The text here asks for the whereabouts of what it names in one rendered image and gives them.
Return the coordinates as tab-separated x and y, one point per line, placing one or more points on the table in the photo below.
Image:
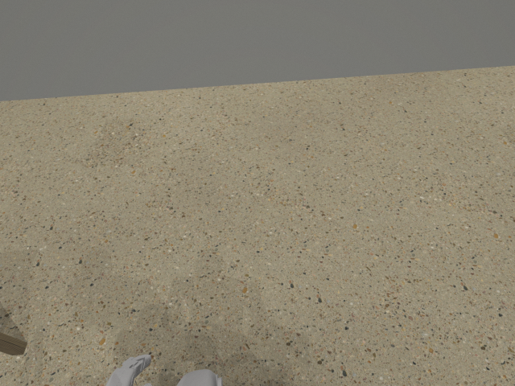
11	345

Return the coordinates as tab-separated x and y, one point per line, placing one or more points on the robot left thigh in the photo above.
202	377

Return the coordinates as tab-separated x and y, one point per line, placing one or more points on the left robot hand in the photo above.
130	369

